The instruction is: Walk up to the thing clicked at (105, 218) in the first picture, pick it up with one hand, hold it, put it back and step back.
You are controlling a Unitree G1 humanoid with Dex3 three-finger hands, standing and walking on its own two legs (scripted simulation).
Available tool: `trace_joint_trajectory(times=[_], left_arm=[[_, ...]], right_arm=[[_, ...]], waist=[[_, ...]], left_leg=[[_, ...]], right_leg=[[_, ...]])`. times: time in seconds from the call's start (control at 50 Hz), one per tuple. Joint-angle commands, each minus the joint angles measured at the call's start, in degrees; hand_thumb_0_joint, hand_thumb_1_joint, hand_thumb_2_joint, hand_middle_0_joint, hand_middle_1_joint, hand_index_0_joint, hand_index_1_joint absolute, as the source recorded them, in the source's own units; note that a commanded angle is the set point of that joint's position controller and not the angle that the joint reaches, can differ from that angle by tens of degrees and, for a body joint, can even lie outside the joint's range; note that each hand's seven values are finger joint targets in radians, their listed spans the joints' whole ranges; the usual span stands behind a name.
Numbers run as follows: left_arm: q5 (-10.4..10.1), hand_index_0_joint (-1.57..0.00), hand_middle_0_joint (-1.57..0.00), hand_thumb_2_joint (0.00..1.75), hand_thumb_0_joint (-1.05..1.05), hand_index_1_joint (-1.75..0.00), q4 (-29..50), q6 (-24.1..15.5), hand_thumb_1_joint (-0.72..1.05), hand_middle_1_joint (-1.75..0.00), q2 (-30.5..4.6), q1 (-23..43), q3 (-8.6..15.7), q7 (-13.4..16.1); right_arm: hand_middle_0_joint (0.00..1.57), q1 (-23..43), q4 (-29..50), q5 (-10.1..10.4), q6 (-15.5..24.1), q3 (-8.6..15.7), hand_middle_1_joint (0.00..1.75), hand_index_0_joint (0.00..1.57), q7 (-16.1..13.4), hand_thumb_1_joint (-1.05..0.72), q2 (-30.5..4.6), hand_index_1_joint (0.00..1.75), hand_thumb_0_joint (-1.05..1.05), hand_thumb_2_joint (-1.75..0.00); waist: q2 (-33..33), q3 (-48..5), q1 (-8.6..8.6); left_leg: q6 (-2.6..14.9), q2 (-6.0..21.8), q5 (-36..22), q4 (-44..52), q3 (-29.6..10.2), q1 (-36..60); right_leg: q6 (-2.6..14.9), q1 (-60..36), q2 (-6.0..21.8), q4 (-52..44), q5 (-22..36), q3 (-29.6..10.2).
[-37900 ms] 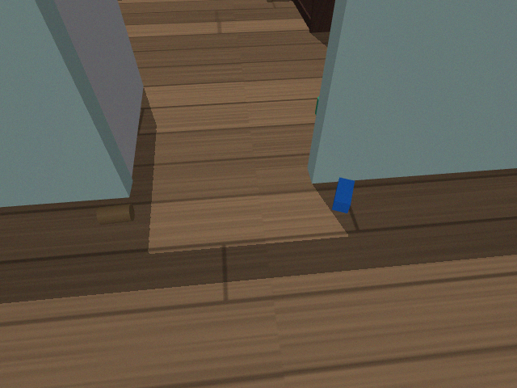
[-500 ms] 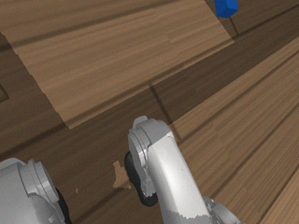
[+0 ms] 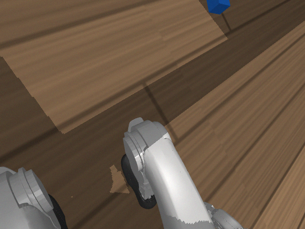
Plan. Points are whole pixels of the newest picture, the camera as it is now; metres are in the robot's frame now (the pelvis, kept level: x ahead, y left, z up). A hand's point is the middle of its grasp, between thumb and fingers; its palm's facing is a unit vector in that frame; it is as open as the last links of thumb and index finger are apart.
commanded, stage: open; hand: left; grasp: from above
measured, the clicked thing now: out of the picture +0.47 +0.31 -0.27
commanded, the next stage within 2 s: withdraw in 0.90 s
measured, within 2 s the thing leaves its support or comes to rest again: neither
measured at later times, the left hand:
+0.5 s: hand out of the picture +0.47 +0.31 -0.23, palm faces -0.39 -0.20 -0.90, open 12.4 cm
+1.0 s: hand out of the picture +0.47 +0.31 -0.23, palm faces -0.40 -0.20 -0.89, open 13.4 cm
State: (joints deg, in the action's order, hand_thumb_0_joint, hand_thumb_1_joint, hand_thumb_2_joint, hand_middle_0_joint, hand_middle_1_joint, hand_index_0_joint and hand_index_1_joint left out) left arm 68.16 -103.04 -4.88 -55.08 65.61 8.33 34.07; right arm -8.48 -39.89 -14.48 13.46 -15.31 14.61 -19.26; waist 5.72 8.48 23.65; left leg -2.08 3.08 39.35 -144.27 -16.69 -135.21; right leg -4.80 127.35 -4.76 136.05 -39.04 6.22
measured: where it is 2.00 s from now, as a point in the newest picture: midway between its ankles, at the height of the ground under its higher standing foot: (105, 211)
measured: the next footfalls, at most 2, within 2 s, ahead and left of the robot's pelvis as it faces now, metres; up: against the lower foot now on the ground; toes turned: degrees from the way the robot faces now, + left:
none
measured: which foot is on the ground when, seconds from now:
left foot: down 0.00-1.00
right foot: down 0.00-1.00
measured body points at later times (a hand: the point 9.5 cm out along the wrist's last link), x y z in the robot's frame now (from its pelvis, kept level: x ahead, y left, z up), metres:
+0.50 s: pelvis +0.00 +0.00 +0.00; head +0.28 +0.11 +0.34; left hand +0.48 +0.32 -0.18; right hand +0.03 -0.25 -0.05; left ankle +0.07 +0.14 -0.27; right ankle +0.11 -0.13 -0.27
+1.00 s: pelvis +0.00 +0.00 +0.01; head +0.28 +0.11 +0.34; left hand +0.48 +0.32 -0.18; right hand +0.03 -0.25 -0.05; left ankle +0.07 +0.14 -0.27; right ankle +0.11 -0.13 -0.27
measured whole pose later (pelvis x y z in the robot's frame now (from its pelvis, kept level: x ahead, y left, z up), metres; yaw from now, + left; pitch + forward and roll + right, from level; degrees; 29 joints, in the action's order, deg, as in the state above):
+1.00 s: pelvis +0.00 +0.00 +0.01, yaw +0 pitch +29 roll -13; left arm 66.8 -100.1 -4.4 -55.8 65.1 7.0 33.5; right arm -7.8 -38.5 -14.1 14.0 -15.8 14.8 -19.7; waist 6.6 9.7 23.7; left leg -2.3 2.9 39.4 -142.9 -17.1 -134.5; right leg -4.6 126.3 -4.3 134.4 -39.1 6.9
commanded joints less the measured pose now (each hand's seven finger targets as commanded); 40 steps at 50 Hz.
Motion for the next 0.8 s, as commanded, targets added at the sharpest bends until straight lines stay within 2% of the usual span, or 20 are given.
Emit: trace_joint_trajectory(times=[0.0, 0.04, 0.1, 0.16, 0.2, 0.22, 0.24, 0.32, 0.38, 0.42, 0.44, 0.48, 0.52, 0.54, 0.58, 0.6, 0.64, 0.68, 0.7, 0.78], left_arm=[[-0.24, -0.71, -0.72, 0.62, 0.0, -0.53, 6.55, -0.18, 0.25, -0.52, -11.83, 14.23, -0.82, 2.54], [0.12, -0.63, -0.65, 0.64, 0.0, -0.57, 7.16, -0.33, 0.1, -0.56, -11.51, 14.97, -1.11, 2.65], [0.11, -0.56, -0.57, 0.65, 0.0, -0.6, 7.0, -0.55, 0.01, -0.58, -12.74, 15.41, -0.4, 2.96], [0.33, -0.47, -0.48, 0.7, 0.0, -0.65, 7.3, -0.39, -0.09, -0.64, -12.15, 15.72, -1.39, 3.31], [0.01, -0.45, -0.46, 0.73, 0.0, -0.67, 7.81, -0.37, -0.12, -0.66, -11.43, 16.46, -2.29, 3.31], [-0.32, -0.43, -0.44, 0.74, 0.0, -0.7, 6.87, -0.25, -0.14, -0.69, -12.71, 15.44, -0.73, 3.75], [-0.2, -0.42, -0.44, 0.77, 0.0, -0.71, 7.48, -0.14, -0.15, -0.69, -13.11, 15.23, -1.07, 3.74], [-0.31, -0.37, -0.38, 0.82, 0.0, -0.77, 8.15, 0.16, -0.22, -0.75, -11.41, 16.71, -1.86, 3.41], [-0.53, -0.31, -0.33, 0.86, 0.0, -0.8, 7.52, 0.54, -0.28, -0.78, -13.48, 14.91, -0.35, 3.44], [-0.58, -0.29, -0.31, 0.89, 0.0, -0.82, 8.0, 0.69, -0.3, -0.8, -12.74, 14.81, -0.39, 3.11], [-0.91, -0.28, -0.31, 0.91, 0.0, -0.84, 8.18, 0.77, -0.32, -0.81, -11.4, 15.76, -1.97, 2.67], [-1.37, -0.26, -0.28, 0.94, 0.0, -0.87, 8.86, 0.88, -0.34, -0.85, -11.66, 14.42, -1.47, 2.42], [-1.47, -0.23, -0.25, 0.94, 0.0, -0.9, 9.82, 0.74, -0.37, -0.88, -9.73, 15.82, -3.93, 2.03], [-1.79, -0.2, -0.22, 0.96, 0.0, -0.92, 8.19, 1.0, -0.4, -0.9, -12.92, 13.45, -1.04, 2.38], [-1.7, -0.19, -0.21, 0.97, 0.0, -0.92, 8.9, 0.99, -0.42, -0.9, -12.92, 13.74, -0.97, 2.52], [-1.67, -0.17, -0.19, 0.99, 0.0, -0.93, 9.41, 0.99, -0.45, -0.9, -10.96, 14.5, -2.08, 2.34], [-1.47, -0.16, -0.19, 1.02, 0.0, -0.96, 9.07, 1.08, -0.45, -0.93, -12.14, 14.35, -1.15, 2.25], [-1.98, -0.15, -0.18, 1.06, 0.0, -0.99, 9.64, 0.77, -0.46, -0.96, -10.43, 14.92, -3.06, 1.96], [-1.91, -0.15, -0.17, 1.06, 0.0, -1.0, 9.59, 0.79, -0.46, -0.98, -12.31, 14.59, -1.57, 2.06], [-1.24, -0.11, -0.14, 1.09, 0.0, -1.03, 9.35, 0.65, -0.5, -1.0, -12.34, 14.94, -1.0, 1.74]], right_arm=[[0.2, -11.35, -0.91, 0.39, 0.4, 5.19, 0.3, 0.2, -0.63, -0.89, -18.44, 0.3, 0.0, -0.9], [0.2, -11.16, -0.82, 0.41, 0.53, 5.19, 0.3, 0.2, -0.55, -0.89, -18.47, 0.3, 0.0, -0.9], [0.2, -11.09, -0.74, 0.32, 0.64, 5.0, 0.3, 0.2, -0.51, -0.89, -18.8, 0.3, 0.0, -0.9], [0.2, -11.34, -0.78, 0.11, 0.81, 5.06, 0.3, 0.2, -0.49, -0.89, -18.71, 0.3, 0.0, -0.9], [0.2, -10.98, -0.14, 0.14, 1.2, 4.97, 0.3, 0.2, -0.43, -0.89, -18.74, 0.3, 0.0, -0.9], [0.2, -11.24, -0.7, 0.18, 1.08, 5.12, 0.3, 0.2, -0.56, -0.89, -19.02, 0.3, 0.0, -0.9], [0.2, -10.55, -0.36, 0.44, 1.18, 5.23, 0.3, 0.2, -0.62, -0.89, -18.9, 0.3, 0.0, -0.9], [0.2, -10.97, -0.69, 0.24, 1.62, 5.11, 0.3, 0.2, -0.14, -0.89, -18.65, 0.3, 0.0, -0.9], [0.2, -11.47, -0.87, 0.33, 1.48, 5.07, 0.3, 0.2, 0.01, -0.89, -19.23, 0.3, 0.0, -0.9], [0.2, -11.97, -0.82, 0.28, 1.41, 5.0, 0.3, 0.2, 0.22, -0.89, -18.81, 0.3, 0.0, -0.9], [0.2, -11.02, -0.5, 0.25, 1.68, 4.96, 0.3, 0.2, 0.24, -0.89, -18.72, 0.3, 0.0, -0.9], [0.2, -11.48, -0.43, 0.54, 1.48, 5.31, 0.3, 0.2, 0.07, -0.89, -18.99, 0.3, 0.0, -0.9], [0.2, -10.34, -0.02, 0.51, 1.64, 4.73, 0.3, 0.2, 0.24, -0.89, -18.11, 0.3, 0.0, -0.9], [0.2, -11.57, -1.19, 0.54, 1.24, 5.22, 0.3, 0.2, 0.02, -0.89, -19.03, 0.3, 0.0, -0.9], [0.2, -11.82, -0.85, 0.67, 0.96, 5.02, 0.3, 0.2, 0.02, -0.89, -18.91, 0.3, 0.0, -0.9], [0.2, -11.13, -0.32, 0.62, 0.98, 5.04, 0.3, 0.2, 0.06, -0.89, -18.72, 0.3, 0.0, -0.9], [0.2, -11.72, -0.26, 0.57, 0.73, 5.03, 0.3, 0.2, 0.04, -0.89, -19.0, 0.3, 0.0, -0.9], [0.2, -10.2, 0.59, 0.87, 0.79, 4.79, 0.3, 0.2, -0.2, -0.89, -18.48, 0.3, 0.0, -0.9], [0.2, -11.3, -0.26, 0.67, 0.75, 4.99, 0.3, 0.2, -0.31, -0.89, -18.93, 0.3, 0.0, -0.9], [0.2, -11.99, -0.67, 0.56, 0.93, 5.01, 0.3, 0.2, -0.04, -0.89, -18.89, 0.3, 0.0, -0.9]], waist=[[-26.45, -35.18, 2.11], [-27.4, -34.65, 2.21], [-26.65, -34.37, 2.61], [-27.32, -34.61, 2.97], [-27.81, -34.57, 3.02], [-26.78, -34.81, 2.64], [-26.92, -34.84, 2.33], [-28.75, -35.03, 3.43], [-28.12, -35.85, 2.9], [-28.34, -35.51, 2.89], [-28.52, -34.76, 3.1], [-29.12, -36.78, 2.72], [-30.55, -36.7, 2.87], [-28.68, -37.15, 2.36], [-29.6, -37.44, 2.19], [-29.5, -36.73, 2.36], [-28.78, -36.03, 2.77], [-28.56, -36.39, 2.58], [-28.58, -36.29, 2.83], [-29.33, -34.93, 3.07]], left_leg=[[2.5, 0.94, -8.69, 13.74, 8.41, 26.89], [2.27, 0.92, -9.07, 13.94, 8.17, 27.84], [2.41, 1.03, -8.5, 13.78, 8.13, 27.09], [2.47, 1.04, -8.62, 13.61, 8.57, 27.77], [2.4, 0.89, -7.37, 14.11, 8.62, 27.73], [2.35, 1.0, -7.47, 14.18, 8.34, 27.62], [2.33, 1.05, -6.91, 13.96, 8.39, 27.63], [2.1, 1.05, -9.3, 13.52, 8.17, 29.51], [2.19, 1.13, -10.74, 13.72, 8.2, 28.87], [2.24, 1.09, -11.32, 13.5, 8.4, 28.99], [2.26, 0.99, -9.69, 13.54, 8.69, 28.28], [2.0, 1.15, -11.24, 14.21, 8.26, 30.27], [1.9, 1.14, -11.14, 14.22, 8.3, 30.7], [2.08, 1.25, -11.44, 14.36, 8.22, 30.06], [2.03, 1.14, -11.65, 14.49, 8.42, 29.42], [1.9, 1.15, -11.89, 14.52, 8.1, 29.85], [2.06, 1.13, -11.34, 14.48, 8.2, 29.44], [2.12, 1.11, -10.12, 14.75, 8.35, 29.0], [2.29, 1.11, -10.47, 14.38, 8.48, 29.18], [1.94, 1.08, -11.04, 14.62, 7.96, 29.83]], right_leg=[[5.41, -19.5, -1.53, -12.85, 13.99, 9.39], [5.59, -18.28, -1.31, -12.28, 13.98, 9.68], [5.39, -18.73, -1.35, -12.82, 13.71, 9.67], [5.27, -19.8, -1.54, -13.47, 14.49, 9.19], [5.42, -19.74, -1.54, -13.88, 13.07, 9.05], [5.36, -19.8, -1.45, -13.86, 13.2, 9.5], [5.43, -19.49, -1.5, -13.76, 12.55, 9.19], [5.38, -18.76, -1.03, -12.72, 14.86, 9.74], [5.3, -20.78, -1.4, -13.34, 16.18, 9.43], [5.23, -21.08, -1.15, -13.22, 16.7, 9.39], [5.32, -20.35, -1.23, -13.39, 15.41, 9.1], [5.42, -21.38, -1.34, -13.63, 16.5, 9.41], [5.64, -21.0, -1.37, -13.06, 16.53, 9.41], [5.42, -22.14, -1.48, -13.74, 16.97, 9.48], [5.54, -22.8, -1.31, -13.47, 17.03, 9.25], [5.6, -20.97, -1.25, -13.09, 17.0, 9.64], [5.51, -21.5, -1.39, -13.51, 16.62, 9.49], [5.6, -21.78, -1.5, -13.99, 15.82, 9.17], [5.37, -22.61, -1.48, -14.3, 16.41, 9.13], [5.62, -20.13, -1.09, -13.19, 15.95, 9.7]])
